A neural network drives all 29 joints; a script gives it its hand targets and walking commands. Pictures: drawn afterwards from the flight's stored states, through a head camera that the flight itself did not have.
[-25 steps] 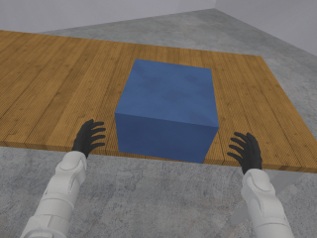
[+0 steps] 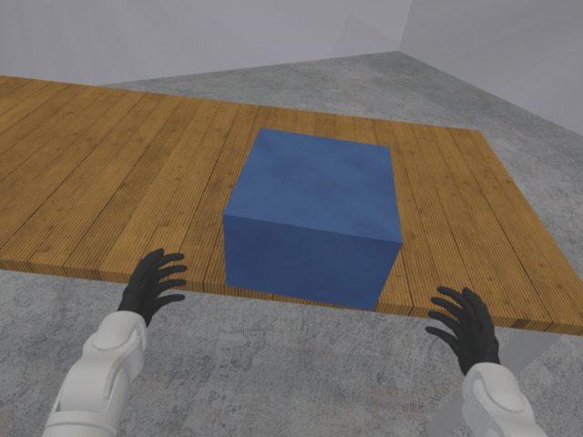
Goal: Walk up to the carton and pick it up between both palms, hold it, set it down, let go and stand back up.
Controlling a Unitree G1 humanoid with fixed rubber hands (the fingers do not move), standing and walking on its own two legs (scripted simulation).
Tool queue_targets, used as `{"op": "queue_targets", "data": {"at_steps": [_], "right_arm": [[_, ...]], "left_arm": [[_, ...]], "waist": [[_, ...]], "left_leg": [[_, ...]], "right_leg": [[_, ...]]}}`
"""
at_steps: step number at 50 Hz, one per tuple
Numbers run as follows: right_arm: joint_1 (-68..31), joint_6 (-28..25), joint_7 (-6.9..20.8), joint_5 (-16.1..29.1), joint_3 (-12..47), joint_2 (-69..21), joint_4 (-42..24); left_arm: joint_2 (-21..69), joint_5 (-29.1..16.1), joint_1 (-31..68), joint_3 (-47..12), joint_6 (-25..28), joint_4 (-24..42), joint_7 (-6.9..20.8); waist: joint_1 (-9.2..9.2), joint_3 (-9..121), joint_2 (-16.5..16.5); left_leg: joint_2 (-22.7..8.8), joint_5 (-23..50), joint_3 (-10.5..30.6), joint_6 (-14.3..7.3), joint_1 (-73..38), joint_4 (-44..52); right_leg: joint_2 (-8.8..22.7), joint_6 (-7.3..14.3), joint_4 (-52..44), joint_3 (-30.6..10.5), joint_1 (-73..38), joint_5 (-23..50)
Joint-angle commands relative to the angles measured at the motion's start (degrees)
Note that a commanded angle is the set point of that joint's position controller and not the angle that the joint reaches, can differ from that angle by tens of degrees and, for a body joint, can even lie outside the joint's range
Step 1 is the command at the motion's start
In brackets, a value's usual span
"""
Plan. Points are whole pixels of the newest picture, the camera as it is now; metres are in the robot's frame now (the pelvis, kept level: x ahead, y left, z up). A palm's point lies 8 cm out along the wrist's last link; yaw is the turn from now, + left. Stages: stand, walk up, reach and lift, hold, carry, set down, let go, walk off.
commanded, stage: set down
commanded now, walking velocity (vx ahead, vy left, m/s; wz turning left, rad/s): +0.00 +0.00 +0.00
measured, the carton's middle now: (312, 212) +0.51 -0.03 +0.04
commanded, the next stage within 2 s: let go in 1.86 s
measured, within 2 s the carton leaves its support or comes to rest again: neither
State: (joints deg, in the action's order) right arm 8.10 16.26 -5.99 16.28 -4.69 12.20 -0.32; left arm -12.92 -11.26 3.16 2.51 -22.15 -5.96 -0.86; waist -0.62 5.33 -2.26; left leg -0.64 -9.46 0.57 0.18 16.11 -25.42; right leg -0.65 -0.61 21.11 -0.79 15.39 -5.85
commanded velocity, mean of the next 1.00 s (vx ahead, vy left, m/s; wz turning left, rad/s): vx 0.00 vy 0.00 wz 0.00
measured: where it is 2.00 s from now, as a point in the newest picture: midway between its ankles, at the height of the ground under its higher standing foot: outside the picture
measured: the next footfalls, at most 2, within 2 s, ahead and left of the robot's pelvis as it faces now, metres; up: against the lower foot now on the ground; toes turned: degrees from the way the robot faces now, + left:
none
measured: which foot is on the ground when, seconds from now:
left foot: down 0.00-1.00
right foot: down 0.00-1.00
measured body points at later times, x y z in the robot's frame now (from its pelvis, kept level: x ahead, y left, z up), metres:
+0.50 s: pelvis +0.01 +0.00 +0.00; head -0.01 +0.02 +0.45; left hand +0.27 +0.21 +0.03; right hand +0.23 -0.23 +0.05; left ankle +0.04 +0.12 -0.74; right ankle +0.06 -0.13 -0.74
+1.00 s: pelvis +0.04 +0.00 +0.00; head +0.05 +0.01 +0.45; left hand +0.27 +0.22 +0.00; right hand +0.24 -0.24 +0.01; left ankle +0.04 +0.12 -0.74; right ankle +0.06 -0.13 -0.74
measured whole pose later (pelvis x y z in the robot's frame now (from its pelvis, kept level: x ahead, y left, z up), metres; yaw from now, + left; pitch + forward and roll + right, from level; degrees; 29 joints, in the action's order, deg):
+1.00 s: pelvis +0.04 +0.00 +0.00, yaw +0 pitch +1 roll -1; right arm 18.8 11.4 -0.6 11.0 -4.8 12.2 -0.3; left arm -12.9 -11.2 -12.3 2.5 -19.1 -0.3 -0.1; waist -0.1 0.1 -0.2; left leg -0.7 -12.2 0.2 0.2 14.0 -24.7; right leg -0.7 -0.6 21.1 -1.2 13.8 -8.9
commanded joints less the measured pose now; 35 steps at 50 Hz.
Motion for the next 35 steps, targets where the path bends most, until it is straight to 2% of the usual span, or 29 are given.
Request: {"op": "queue_targets", "data": {"at_steps": [1,2,7,11,12,13,15,19,20,21,26,28,33,34,35], "right_arm": [[-9.8,-1.6,-0.1,-1.1,-6.1,5.9,-23.0],[-7.1,-1.2,-0.1,-1.3,-5.9,5.9,-22.6],[-3.6,0.1,0.7,-2.1,-6.8,6.5,-23.5],[-3.5,0.6,1.0,-3.2,-6.7,6.1,-22.9],[-3.6,0.5,1.2,-3.3,-6.9,6.1,-23.7],[-2.6,0.8,1.2,-3.7,-6.4,5.5,-22.8],[-4.1,0.8,1.6,-3.5,-6.4,6.1,-23.3],[-3.6,0.8,2.0,-4.0,-5.7,6.1,-22.6],[-3.2,1.1,2.2,-4.4,-5.5,5.7,-20.3],[-3.4,0.9,2.3,-4.4,-5.4,5.7,-20.1],[-1.3,0.7,3.5,-4.9,-5.1,5.5,-16.9],[-0.3,0.4,3.6,-5.4,-4.9,5.5,-16.1],[2.7,-0.6,4.2,-5.9,-4.4,5.4,-12.8],[2.7,-1.3,4.4,-5.7,-4.2,5.4,-13.5],[3.2,-1.4,4.5,-6.2,-4.4,5.6,-11.6]], "left_arm": [[-12.2,-1.6,9.5,3.0,1.5,23.2,-0.4],[-11.9,-1.4,6.2,3.0,1.3,22.5,-0.4],[-10.9,-1.1,2.3,1.9,0.9,25.7,-0.6],[-11.2,-0.9,1.9,1.8,0.8,25.0,-0.3],[-11.1,-1.1,1.9,1.8,1.2,26.5,-0.5],[-11.0,-0.7,1.1,1.6,1.0,24.4,-0.2],[-10.8,-0.6,1.6,1.1,1.2,25.0,-0.4],[-10.2,0.2,1.5,0.9,1.2,23.5,-0.3],[-9.4,0.6,1.0,0.7,0.9,22.1,-0.2],[-9.3,0.9,0.8,0.6,0.8,21.0,-0.1],[-7.3,1.9,-1.9,0.1,1.1,20.3,-0.2],[-7.0,2.3,-3.2,0.1,1.2,19.3,0.1],[-5.7,3.7,-6.9,0.0,1.6,16.7,0.9],[-5.6,3.9,-7.1,0.2,2.1,18.0,0.6],[-5.0,4.1,-7.8,-0.3,2.1,16.3,0.7]], "waist": [[1.46,2.7,2.6],[1.69,0.9,2.1],[0.97,-1.4,4.0],[0.26,-2.3,3.0],[0.49,-1.8,3.3],[0.09,-2.6,3.0],[0.27,-2.6,3.7],[0.02,-1.8,2.5],[0.01,-2.7,3.8],[-0.1,-2.5,3.0],[0.22,-2.6,5.6],[0.21,-2.2,4.7],[0.38,-2.7,5.0],[1.03,-1.9,5.3],[0.54,-2.8,5.4]], "left_leg": [[0.5,-8.8,-3.4,0.3,-8.3,12.3],[0.3,-8.8,-3.4,0.2,-8.6,12.7],[-0.7,-10.3,-2.6,0.7,-8.6,13.6],[-0.3,-11.0,-2.7,0.3,-8.9,12.7],[-0.4,-11.0,-2.6,0.3,-8.1,12.9],[-0.2,-11.4,-2.6,0.3,-8.2,12.4],[-0.4,-12.5,-2.0,0.2,-7.9,12.6],[0.0,-12.3,-1.6,0.3,-9.7,11.2],[-0.3,-13.5,-1.8,0.3,-9.1,11.7],[-0.4,-13.6,-1.4,0.3,-9.5,11.4],[-1.1,-13.8,-1.7,0.8,-7.9,12.8],[-1.1,-12.0,-2.0,0.9,-8.3,12.4],[-1.0,-8.0,-2.3,1.5,-9.3,11.6],[-0.9,-6.5,-2.5,1.7,-9.8,11.4],[-1.0,-6.4,-2.2,1.9,-9.9,11.3]], "right_leg": [[-1.2,1.0,-5.2,-1.9,-12.4,-10.9],[-1.3,1.1,-5.5,-1.9,-12.7,-11.0],[-1.8,1.4,-5.3,-1.5,-12.9,-11.4],[-1.1,1.6,-5.6,-2.1,-11.1,-14.6],[-1.4,1.6,-5.2,-1.9,-11.8,-14.3],[-0.9,1.6,-5.6,-2.4,-11.1,-15.7],[-0.8,1.7,-5.2,-2.3,-10.5,-16.9],[0.1,2.0,-5.3,-2.3,-8.4,-18.7],[-0.3,1.9,-5.1,-2.2,-8.5,-18.2],[-0.1,2.1,-5.1,-2.3,-8.1,-18.7],[-1.3,1.8,-4.1,-1.3,-10.9,-14.9],[-1.3,1.7,-4.2,-1.3,-11.8,-13.0],[-1.5,1.9,-4.4,-1.2,-12.2,-9.6],[-1.7,2.1,-4.4,-1.0,-12.3,-8.5],[-1.9,2.2,-4.4,-0.8,-11.7,-8.4]]}}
